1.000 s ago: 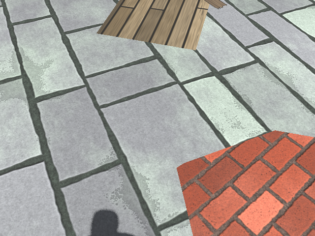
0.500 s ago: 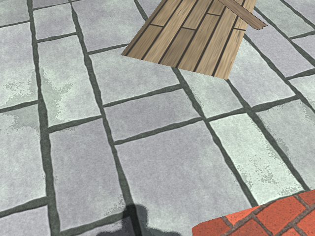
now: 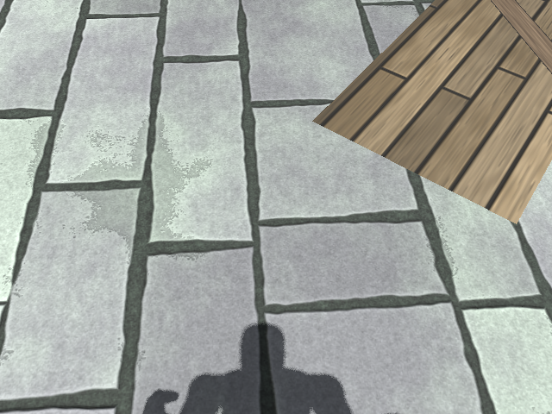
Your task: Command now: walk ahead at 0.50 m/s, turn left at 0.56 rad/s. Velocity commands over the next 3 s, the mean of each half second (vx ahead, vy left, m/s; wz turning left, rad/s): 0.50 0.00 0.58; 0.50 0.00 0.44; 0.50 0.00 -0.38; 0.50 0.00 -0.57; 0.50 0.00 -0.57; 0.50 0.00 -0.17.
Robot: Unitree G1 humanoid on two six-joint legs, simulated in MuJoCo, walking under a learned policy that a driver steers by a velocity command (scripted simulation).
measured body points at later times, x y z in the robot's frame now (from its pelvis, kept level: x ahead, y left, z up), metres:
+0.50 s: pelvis +0.28 -0.05 +0.00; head +0.30 -0.05 +0.45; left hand +0.29 +0.25 -0.10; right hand +0.48 -0.28 -0.10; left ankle +0.23 +0.09 -0.65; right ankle +0.32 -0.15 -0.74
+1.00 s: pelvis +0.50 +0.11 +0.00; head +0.53 +0.14 +0.45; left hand +0.45 +0.41 -0.12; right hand +0.75 -0.05 -0.10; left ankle +0.49 +0.19 -0.74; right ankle +0.56 -0.05 -0.65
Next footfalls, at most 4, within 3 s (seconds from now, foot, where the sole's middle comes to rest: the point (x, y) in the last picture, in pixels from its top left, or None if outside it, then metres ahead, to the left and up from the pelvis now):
0.30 right None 0.36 -0.14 -0.78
0.82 left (188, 382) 0.53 0.21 -0.78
1.38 right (221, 249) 0.91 0.15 -0.78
1.84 left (142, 187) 1.14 0.41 -0.78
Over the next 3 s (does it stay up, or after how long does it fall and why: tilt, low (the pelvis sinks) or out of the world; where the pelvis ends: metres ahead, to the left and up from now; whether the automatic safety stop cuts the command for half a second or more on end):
stays up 1.61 0.14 -0.01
